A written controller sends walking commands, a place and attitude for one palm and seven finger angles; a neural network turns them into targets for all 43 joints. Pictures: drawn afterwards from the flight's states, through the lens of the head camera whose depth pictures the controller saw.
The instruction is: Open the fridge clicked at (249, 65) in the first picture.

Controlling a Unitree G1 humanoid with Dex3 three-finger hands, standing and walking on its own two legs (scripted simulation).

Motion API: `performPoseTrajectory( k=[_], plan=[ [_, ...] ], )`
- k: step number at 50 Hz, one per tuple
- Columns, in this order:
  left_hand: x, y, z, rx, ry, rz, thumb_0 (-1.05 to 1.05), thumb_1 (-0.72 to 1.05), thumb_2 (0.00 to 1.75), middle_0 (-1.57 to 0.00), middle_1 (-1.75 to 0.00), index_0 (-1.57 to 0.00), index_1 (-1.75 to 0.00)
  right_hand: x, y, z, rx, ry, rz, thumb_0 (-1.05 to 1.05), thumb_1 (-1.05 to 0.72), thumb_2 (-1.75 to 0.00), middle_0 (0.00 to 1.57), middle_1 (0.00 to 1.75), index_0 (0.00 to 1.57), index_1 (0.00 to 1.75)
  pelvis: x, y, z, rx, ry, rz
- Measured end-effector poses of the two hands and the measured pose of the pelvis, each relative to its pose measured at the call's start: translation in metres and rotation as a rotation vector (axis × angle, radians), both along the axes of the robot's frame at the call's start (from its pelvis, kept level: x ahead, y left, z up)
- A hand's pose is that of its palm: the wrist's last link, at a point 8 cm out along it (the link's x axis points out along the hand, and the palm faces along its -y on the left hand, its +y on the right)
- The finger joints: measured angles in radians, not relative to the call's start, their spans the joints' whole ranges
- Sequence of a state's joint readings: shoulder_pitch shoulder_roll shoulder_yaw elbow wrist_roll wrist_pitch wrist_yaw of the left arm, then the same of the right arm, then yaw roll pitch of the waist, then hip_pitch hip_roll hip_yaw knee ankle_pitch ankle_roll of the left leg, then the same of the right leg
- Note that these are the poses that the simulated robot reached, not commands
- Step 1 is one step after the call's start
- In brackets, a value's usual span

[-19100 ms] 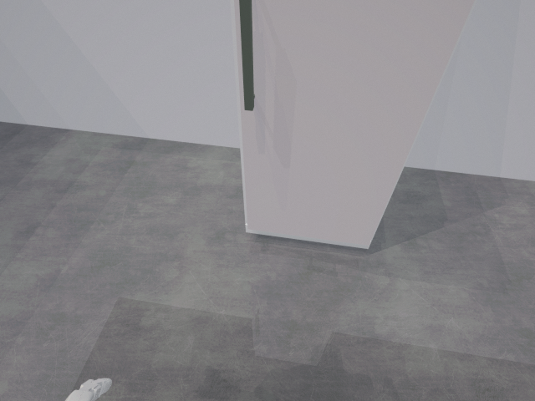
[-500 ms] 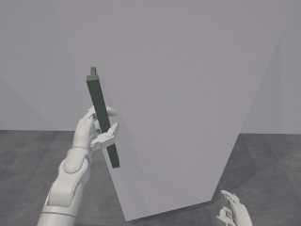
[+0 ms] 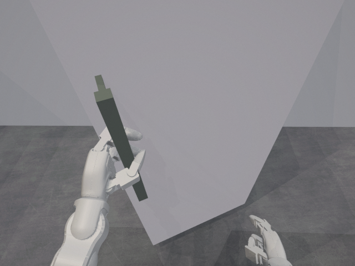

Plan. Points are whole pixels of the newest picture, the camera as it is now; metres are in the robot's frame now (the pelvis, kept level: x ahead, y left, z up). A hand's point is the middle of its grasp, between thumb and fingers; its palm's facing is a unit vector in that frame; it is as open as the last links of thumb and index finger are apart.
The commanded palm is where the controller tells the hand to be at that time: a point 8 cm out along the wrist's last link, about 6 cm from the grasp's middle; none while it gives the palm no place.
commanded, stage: walk backward, drawing the door open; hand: left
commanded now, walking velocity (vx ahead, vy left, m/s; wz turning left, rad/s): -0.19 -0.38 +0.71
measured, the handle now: (125, 151) +0.31 +0.11 +0.13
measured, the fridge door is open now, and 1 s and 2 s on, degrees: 25 45 76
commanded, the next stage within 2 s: stop walking and hold the door back in 1.60 s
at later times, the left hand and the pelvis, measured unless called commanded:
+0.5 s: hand (158, 203) +0.20 +0.04 +0.14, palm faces +0.19 -0.97 -0.17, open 6.5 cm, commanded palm +0.16 +0.08 +0.15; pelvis -0.03 -0.11 +0.00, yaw +18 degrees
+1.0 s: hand (208, 239) +0.15 -0.04 +0.14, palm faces +0.65 -0.75 -0.13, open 6.6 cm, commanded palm +0.09 -0.02 +0.14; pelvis +0.00 -0.33 -0.02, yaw +39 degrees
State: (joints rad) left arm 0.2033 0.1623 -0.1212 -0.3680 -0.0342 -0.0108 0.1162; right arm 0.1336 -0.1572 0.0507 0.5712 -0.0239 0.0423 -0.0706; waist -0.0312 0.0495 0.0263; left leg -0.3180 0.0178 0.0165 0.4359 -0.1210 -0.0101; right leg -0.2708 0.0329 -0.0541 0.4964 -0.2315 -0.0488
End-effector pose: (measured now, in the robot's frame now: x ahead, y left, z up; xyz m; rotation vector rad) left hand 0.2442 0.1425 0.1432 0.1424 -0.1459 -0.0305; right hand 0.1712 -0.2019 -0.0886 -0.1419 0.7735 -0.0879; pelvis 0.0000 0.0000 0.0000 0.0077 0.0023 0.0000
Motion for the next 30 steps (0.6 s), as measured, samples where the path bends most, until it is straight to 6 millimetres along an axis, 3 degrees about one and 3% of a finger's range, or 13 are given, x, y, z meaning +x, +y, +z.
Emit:
performPoseTrajectory(
  k=[14,21,26,30],
  plan=[
    [-0.041,-0.029,-0.003,-0.023,-0.048,0.035,-0.04,0.63,0.71,-0.46,-1.4,-0.31,-1.37,-0.005,-0.06,-0.007,-0.099,-0.062,0.018,0.01,-0.9,-0.9,0.2,0.3,0.21,0.3,-0.017,-0.045,-0.018,-0.005,-0.054,0.111],
    [-0.061,-0.044,-0.002,0.023,-0.037,0.145,-0.07,0.61,0.74,-0.47,-1.4,-0.29,-1.39,-0.004,-0.07,-0.022,-0.041,0.008,0.132,0.01,-0.9,-0.9,0.2,0.3,0.2,0.3,-0.031,-0.087,-0.016,0.035,-0.029,0.205],
    [-0.075,-0.058,0.0,0.03,-0.009,0.224,-0.06,0.6,0.76,-0.46,-1.4,-0.3,-1.4,-0.002,-0.077,-0.018,-0.032,0.062,0.242,0.01,-0.9,-0.9,0.2,0.3,0.21,0.3,-0.026,-0.116,-0.002,0.052,-0.015,0.321],
    [-0.082,-0.066,-0.003,0.051,-0.065,0.262,-0.07,0.58,0.77,-0.47,-1.4,-0.29,-1.4,0.011,-0.09,-0.026,-0.043,0.004,0.314,0.01,-0.9,-0.9,0.2,0.3,0.21,0.3,-0.033,-0.142,-0.015,-0.009,-0.027,0.369]
  ],
)
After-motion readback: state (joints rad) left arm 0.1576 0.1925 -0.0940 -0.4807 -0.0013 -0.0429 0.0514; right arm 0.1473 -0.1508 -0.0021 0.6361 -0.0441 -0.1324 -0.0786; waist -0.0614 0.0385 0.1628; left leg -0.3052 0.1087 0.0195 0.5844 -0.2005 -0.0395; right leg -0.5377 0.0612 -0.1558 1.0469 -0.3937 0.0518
